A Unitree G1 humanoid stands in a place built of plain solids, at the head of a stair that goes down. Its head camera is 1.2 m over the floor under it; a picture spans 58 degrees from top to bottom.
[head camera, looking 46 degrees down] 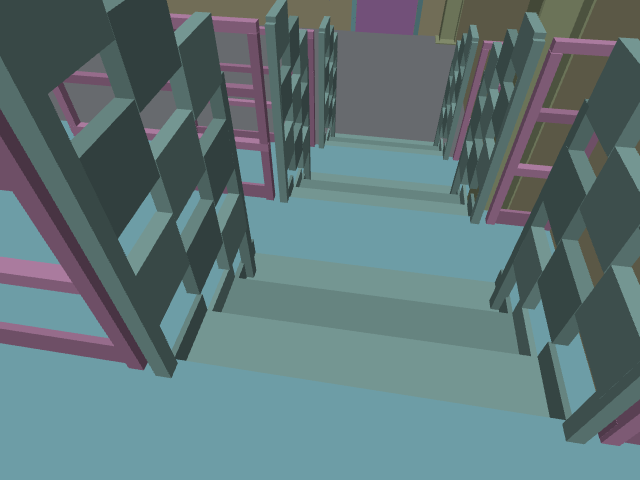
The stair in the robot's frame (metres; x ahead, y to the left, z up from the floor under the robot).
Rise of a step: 0.14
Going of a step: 0.28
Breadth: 1.22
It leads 9 degrees to the right of straight ahead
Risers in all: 4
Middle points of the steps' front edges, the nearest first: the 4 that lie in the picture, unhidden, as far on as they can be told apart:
0.56 -0.12 0.00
0.84 -0.16 -0.14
1.11 -0.21 -0.28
1.38 -0.25 -0.43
